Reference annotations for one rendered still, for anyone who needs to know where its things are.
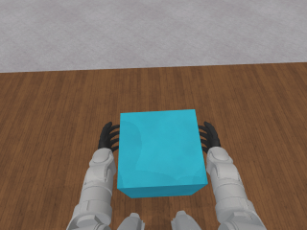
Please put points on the robot right upper arm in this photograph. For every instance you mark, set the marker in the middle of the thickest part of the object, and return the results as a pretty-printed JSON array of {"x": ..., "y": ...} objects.
[{"x": 238, "y": 225}]

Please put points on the robot left hand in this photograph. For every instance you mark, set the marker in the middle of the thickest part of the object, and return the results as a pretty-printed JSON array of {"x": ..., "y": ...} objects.
[{"x": 105, "y": 141}]

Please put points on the robot right hand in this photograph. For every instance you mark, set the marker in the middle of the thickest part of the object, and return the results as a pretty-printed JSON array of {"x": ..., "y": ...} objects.
[{"x": 211, "y": 137}]

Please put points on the robot right forearm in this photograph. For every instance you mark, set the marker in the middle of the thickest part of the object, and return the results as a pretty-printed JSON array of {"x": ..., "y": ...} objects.
[{"x": 231, "y": 199}]

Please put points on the robot left forearm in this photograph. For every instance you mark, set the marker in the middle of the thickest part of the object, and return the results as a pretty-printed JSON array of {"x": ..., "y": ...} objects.
[{"x": 94, "y": 205}]

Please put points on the robot thigh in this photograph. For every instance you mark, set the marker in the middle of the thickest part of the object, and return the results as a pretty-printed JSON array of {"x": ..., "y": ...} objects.
[
  {"x": 132, "y": 223},
  {"x": 184, "y": 222}
]

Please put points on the robot left thigh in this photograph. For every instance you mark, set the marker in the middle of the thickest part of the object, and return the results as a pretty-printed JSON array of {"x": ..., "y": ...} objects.
[{"x": 132, "y": 223}]

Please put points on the carton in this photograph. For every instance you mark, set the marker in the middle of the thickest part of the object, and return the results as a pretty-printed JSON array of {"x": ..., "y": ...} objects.
[{"x": 160, "y": 154}]

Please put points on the robot right thigh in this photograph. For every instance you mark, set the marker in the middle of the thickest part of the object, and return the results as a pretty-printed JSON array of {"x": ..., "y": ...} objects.
[{"x": 184, "y": 222}]

